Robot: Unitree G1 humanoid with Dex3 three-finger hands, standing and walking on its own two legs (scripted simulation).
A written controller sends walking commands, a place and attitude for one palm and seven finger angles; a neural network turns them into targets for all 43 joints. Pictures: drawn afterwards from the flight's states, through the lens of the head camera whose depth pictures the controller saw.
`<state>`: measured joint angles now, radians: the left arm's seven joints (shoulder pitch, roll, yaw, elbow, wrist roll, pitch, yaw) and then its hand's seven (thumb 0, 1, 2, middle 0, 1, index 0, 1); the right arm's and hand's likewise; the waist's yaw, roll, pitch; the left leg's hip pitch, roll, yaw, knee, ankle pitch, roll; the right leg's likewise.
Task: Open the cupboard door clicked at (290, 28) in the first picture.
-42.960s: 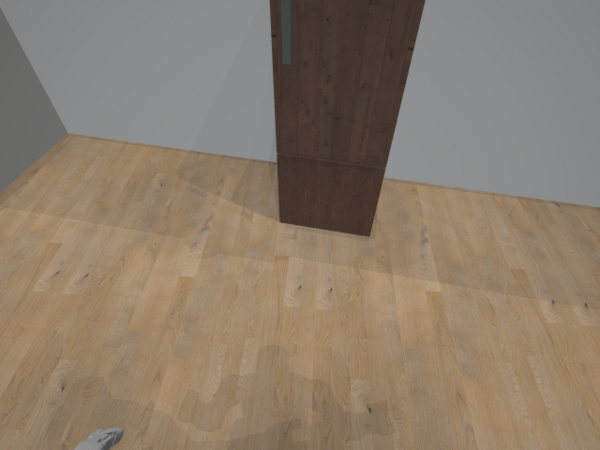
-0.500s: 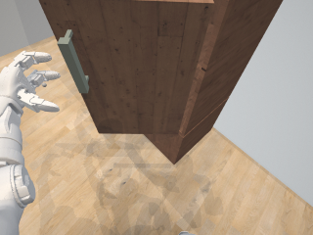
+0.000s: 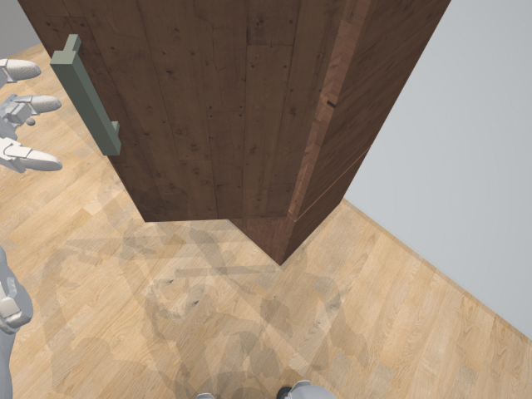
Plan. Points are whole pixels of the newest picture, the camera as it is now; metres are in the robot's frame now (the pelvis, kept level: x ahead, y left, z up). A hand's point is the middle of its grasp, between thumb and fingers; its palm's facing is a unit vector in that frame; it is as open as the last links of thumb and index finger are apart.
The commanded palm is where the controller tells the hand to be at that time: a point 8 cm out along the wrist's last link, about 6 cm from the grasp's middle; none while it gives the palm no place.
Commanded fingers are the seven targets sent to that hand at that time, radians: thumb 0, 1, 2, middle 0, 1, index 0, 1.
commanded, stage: move the hooked fingers beside the handle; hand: left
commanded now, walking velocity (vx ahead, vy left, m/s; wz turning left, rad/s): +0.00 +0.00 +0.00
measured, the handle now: (94, 100) +0.52 +0.22 +0.12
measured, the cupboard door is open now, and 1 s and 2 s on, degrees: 47 47 46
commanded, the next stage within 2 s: slide the fingers in behind the handle in 0.58 s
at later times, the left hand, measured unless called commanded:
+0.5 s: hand (28, 129) +0.46 +0.29 +0.12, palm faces +0.03 -1.00 +0.01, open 14.0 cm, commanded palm +0.44 +0.33 +0.12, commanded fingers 0.00 -0.50 0.30 -0.30 -1.20 -0.30 -1.20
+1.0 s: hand (60, 125) +0.46 +0.25 +0.13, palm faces -0.02 -1.00 +0.00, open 14.0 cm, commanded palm +0.44 +0.30 +0.12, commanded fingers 0.00 -0.50 0.30 -0.30 -1.20 -0.30 -1.20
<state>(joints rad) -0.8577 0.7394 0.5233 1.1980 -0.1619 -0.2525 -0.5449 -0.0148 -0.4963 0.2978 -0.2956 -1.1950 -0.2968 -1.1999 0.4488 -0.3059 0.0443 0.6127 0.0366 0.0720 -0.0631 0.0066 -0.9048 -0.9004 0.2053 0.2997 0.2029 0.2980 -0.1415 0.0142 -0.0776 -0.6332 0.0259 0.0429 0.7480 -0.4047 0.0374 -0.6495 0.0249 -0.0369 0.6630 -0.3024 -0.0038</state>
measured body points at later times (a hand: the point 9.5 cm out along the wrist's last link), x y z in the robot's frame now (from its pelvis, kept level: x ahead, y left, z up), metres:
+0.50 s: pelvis -0.01 +0.00 +0.00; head +0.09 +0.02 +0.44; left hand +0.45 +0.34 +0.12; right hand +0.04 -0.27 -0.11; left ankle -0.03 +0.09 -0.71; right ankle +0.00 -0.12 -0.71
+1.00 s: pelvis -0.01 +0.00 +0.00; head +0.08 +0.01 +0.44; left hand +0.45 +0.30 +0.13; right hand +0.02 -0.27 -0.11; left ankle -0.04 +0.09 -0.71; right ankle +0.00 -0.12 -0.71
